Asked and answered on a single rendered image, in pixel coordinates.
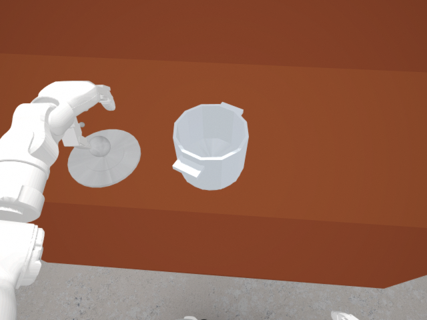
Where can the left robot hand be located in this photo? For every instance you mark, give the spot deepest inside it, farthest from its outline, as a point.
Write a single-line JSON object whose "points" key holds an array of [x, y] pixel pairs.
{"points": [[81, 96]]}

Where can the table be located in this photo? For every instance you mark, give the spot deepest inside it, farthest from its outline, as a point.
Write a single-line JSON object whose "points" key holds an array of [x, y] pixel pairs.
{"points": [[334, 92]]}

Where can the pot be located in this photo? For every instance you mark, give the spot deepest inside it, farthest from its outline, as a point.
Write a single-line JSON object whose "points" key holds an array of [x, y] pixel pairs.
{"points": [[210, 143]]}

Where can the knob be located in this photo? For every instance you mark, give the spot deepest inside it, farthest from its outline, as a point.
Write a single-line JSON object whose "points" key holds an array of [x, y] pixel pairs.
{"points": [[100, 146]]}

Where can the left robot upper arm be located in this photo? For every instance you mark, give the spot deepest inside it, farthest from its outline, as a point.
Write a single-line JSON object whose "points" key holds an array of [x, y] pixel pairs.
{"points": [[20, 261]]}

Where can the left robot forearm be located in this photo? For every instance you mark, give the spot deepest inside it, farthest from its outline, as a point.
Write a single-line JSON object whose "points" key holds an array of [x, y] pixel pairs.
{"points": [[27, 151]]}

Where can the lid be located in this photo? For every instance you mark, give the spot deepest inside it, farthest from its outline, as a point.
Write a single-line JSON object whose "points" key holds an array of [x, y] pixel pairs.
{"points": [[119, 163]]}

